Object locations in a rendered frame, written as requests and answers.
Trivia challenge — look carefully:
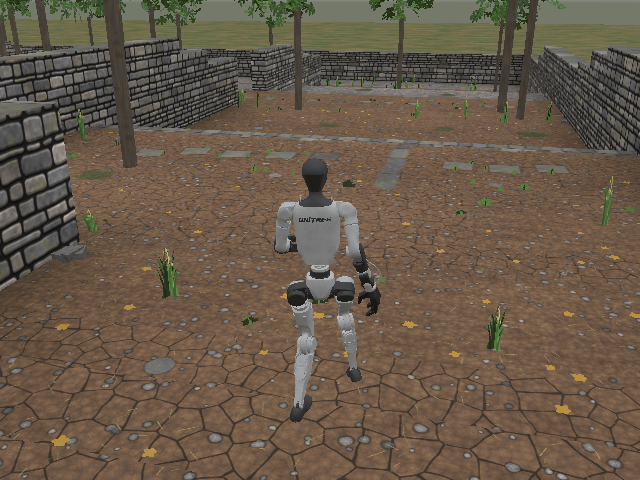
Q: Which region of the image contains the robot right hand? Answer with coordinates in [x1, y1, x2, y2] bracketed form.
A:
[358, 287, 381, 316]

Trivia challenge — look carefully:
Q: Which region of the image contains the robot right upper arm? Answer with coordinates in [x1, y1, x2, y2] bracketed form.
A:
[336, 201, 361, 259]

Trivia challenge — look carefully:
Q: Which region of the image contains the robot left upper arm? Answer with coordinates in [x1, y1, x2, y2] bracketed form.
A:
[275, 202, 296, 252]

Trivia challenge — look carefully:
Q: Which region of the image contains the right robot forearm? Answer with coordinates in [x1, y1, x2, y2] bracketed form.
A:
[352, 243, 376, 292]

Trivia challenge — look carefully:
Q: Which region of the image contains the robot left hand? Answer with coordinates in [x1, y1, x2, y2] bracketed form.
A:
[287, 236, 298, 253]

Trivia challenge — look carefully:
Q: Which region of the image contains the robot left foot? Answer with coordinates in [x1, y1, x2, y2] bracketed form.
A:
[290, 395, 313, 423]

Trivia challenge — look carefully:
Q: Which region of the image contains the right robot shin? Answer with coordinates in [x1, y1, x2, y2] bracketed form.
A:
[341, 313, 357, 371]

